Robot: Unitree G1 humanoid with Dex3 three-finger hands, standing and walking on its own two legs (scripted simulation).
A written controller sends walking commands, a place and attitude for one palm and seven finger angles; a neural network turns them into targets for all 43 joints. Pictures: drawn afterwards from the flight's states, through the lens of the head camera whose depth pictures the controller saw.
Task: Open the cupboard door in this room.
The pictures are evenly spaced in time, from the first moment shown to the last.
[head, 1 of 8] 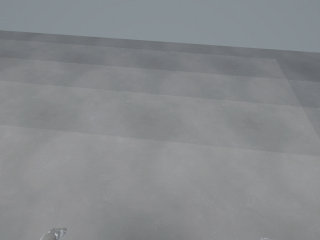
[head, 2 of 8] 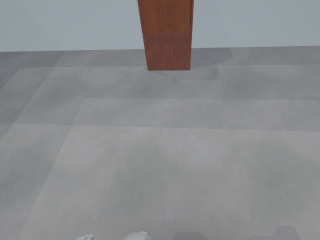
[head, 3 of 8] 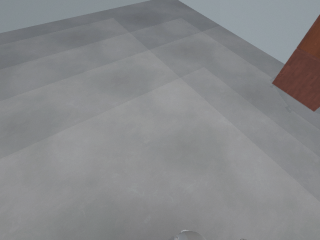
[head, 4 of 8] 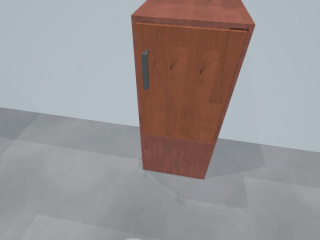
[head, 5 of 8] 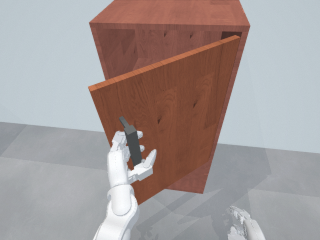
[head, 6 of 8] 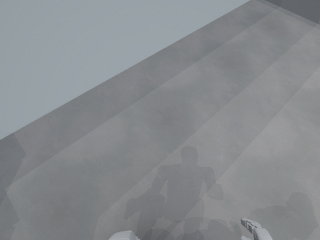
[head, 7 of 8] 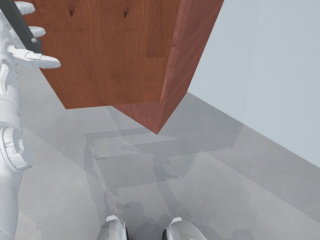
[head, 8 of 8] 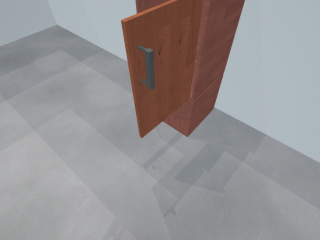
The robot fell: no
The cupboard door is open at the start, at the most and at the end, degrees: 0 87 87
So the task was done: yes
